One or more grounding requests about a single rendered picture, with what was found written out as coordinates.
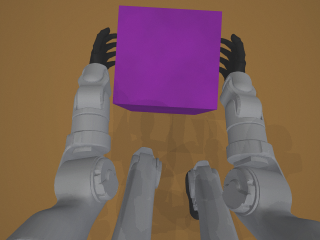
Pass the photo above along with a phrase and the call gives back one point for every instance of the robot left forearm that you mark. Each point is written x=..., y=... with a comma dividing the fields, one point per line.
x=89, y=135

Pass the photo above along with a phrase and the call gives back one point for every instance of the robot right shin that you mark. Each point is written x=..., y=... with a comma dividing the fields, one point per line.
x=203, y=163

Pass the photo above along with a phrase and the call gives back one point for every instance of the right robot upper arm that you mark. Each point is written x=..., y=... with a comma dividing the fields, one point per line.
x=262, y=201

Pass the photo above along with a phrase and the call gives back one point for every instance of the robot right forearm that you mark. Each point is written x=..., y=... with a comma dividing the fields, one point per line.
x=245, y=126

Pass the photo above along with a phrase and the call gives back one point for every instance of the left robot upper arm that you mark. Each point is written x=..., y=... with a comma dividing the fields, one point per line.
x=82, y=188

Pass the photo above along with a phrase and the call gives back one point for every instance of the robot left hand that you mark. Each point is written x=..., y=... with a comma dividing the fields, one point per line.
x=99, y=52

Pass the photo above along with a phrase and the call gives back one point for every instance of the carton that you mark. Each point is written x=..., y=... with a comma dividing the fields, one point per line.
x=167, y=60

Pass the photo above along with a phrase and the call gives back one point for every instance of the robot right hand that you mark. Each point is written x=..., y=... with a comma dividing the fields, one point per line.
x=236, y=57

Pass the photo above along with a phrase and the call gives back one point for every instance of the right robot thigh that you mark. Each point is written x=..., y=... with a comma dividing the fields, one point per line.
x=215, y=220

